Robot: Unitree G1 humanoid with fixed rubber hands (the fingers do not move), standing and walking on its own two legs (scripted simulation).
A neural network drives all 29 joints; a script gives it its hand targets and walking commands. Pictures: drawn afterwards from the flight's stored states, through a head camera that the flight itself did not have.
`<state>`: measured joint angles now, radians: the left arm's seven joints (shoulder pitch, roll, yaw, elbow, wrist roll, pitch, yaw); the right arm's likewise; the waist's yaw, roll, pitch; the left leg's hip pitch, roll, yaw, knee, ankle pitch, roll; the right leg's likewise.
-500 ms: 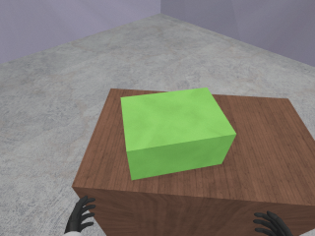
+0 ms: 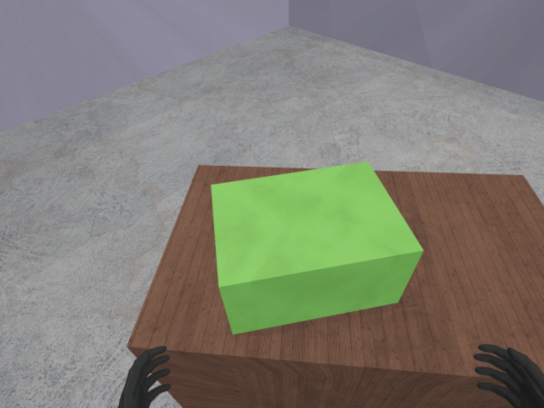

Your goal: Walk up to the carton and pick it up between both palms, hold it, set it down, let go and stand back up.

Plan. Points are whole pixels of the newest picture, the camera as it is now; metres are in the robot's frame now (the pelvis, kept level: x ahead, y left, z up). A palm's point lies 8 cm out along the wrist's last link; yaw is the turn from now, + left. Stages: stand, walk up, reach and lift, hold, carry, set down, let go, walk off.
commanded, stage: reach and lift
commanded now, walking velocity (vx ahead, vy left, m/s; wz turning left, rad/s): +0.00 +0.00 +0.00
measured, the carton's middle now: (304, 243) +0.43 +0.00 -0.03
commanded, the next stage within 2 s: none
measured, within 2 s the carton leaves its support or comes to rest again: neither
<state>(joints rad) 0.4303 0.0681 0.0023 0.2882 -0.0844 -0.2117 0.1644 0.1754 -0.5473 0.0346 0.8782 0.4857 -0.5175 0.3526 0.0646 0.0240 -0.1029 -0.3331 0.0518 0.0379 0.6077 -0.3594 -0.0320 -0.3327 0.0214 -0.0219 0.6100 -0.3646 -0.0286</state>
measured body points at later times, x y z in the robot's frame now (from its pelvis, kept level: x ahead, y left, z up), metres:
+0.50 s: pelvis -0.02 -0.01 +0.00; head -0.01 -0.02 +0.45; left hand +0.20 +0.21 -0.01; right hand +0.22 -0.31 -0.01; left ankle -0.03 +0.14 -0.73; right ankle -0.03 -0.10 -0.73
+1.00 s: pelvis -0.03 +0.00 +0.00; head +0.00 -0.02 +0.45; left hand +0.25 +0.23 +0.03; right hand +0.31 -0.29 +0.03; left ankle -0.03 +0.14 -0.73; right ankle -0.03 -0.10 -0.73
